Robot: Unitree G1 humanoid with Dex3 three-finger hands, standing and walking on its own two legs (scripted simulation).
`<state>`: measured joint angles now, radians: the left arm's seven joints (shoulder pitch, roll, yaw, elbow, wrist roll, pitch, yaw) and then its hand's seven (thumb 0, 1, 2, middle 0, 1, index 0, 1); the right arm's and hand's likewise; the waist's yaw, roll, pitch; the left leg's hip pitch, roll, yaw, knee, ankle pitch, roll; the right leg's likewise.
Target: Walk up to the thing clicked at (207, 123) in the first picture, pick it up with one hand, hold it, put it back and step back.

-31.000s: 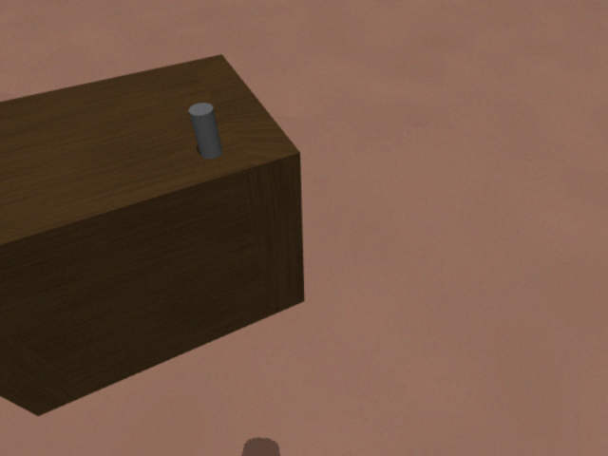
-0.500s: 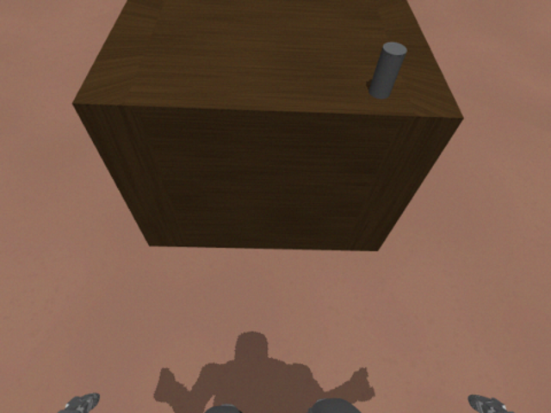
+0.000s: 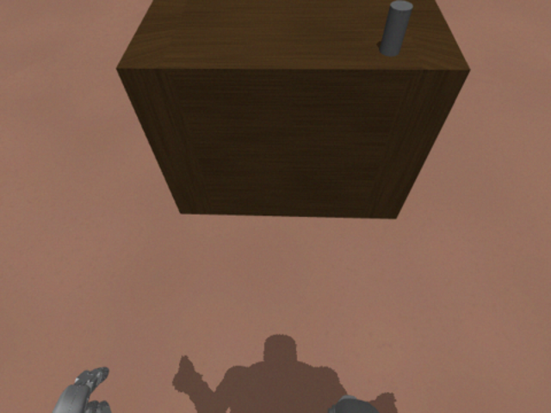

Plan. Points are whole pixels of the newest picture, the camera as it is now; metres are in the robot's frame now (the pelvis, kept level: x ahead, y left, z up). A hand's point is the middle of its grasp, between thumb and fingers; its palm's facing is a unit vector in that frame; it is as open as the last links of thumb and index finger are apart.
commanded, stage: step back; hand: right
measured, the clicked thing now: (395, 29) +1.01 -0.27 +0.01
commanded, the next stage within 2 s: stand in 0.94 s
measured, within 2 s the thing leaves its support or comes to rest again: neither
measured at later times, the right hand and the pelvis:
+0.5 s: hand out of the picture +0.06 -0.26 -0.13, palm faces -0.01 +0.94 -0.35, open 7.4 cm; pelvis -0.03 -0.01 +0.01, yaw -2 degrees
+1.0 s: hand out of the picture +0.09 -0.27 -0.14, palm faces +0.04 +0.94 -0.35, open 7.4 cm; pelvis +0.00 -0.01 +0.01, yaw -2 degrees
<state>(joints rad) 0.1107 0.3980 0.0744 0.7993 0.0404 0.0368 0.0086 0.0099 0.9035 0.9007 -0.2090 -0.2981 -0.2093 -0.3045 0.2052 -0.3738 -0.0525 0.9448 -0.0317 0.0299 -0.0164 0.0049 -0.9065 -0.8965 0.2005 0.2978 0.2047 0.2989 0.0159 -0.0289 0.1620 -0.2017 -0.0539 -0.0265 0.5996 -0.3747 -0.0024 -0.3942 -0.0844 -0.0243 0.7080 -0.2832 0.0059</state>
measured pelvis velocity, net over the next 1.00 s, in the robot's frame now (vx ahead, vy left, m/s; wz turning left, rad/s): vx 0.00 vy -0.01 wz -0.04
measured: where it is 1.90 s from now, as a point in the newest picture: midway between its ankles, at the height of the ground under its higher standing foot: outside the picture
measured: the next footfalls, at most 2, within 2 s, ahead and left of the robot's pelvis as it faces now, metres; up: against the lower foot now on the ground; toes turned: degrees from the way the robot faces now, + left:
right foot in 0.22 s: +0.01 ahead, -0.14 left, +0.00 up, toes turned -1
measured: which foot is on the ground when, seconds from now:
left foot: down 0.00-1.00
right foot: down 0.00-0.00, up 0.02-0.20, down 0.22-1.00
